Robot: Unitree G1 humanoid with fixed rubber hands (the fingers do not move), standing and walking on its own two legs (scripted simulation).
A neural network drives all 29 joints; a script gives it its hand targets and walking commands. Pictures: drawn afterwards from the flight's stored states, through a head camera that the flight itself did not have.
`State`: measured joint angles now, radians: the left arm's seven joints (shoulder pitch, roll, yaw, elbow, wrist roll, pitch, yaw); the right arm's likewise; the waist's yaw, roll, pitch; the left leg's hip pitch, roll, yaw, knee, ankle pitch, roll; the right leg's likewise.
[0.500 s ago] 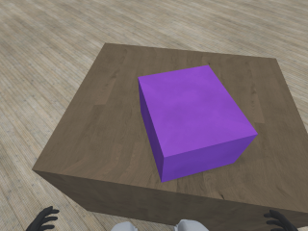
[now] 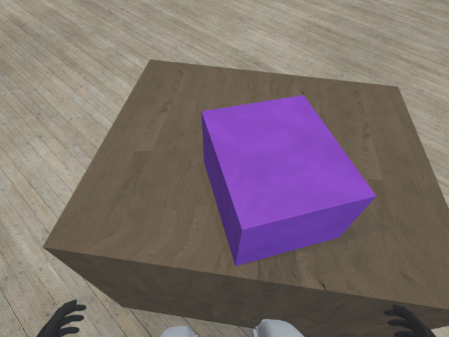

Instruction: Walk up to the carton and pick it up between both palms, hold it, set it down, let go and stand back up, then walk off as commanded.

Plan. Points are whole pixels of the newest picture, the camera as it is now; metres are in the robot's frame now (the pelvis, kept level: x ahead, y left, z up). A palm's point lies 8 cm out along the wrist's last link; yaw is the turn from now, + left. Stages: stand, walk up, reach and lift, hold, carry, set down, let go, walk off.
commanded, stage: walk up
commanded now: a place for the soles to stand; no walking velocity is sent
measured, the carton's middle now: (271, 175) +0.44 -0.10 -0.02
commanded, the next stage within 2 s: none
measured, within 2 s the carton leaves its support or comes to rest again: neither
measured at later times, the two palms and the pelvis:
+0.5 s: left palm out of the picture +0.10 +0.30 -0.08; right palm out of the picture +0.09 -0.34 -0.06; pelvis -0.02 -0.01 +0.00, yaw +0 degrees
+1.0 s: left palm out of the picture +0.11 +0.31 -0.08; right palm out of the picture +0.08 -0.33 -0.06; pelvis -0.02 -0.01 +0.00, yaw -1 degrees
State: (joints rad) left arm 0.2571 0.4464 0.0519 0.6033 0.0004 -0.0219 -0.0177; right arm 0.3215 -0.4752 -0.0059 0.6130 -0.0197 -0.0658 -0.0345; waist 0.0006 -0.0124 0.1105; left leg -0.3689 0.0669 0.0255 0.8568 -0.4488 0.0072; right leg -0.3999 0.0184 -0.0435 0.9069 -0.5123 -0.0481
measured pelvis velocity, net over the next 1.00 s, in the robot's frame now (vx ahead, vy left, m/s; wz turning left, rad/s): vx -0.02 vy -0.01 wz -0.01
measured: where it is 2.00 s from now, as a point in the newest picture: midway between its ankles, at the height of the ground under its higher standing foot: outside the picture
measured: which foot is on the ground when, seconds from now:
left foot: down 0.00-1.00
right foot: down 0.00-1.00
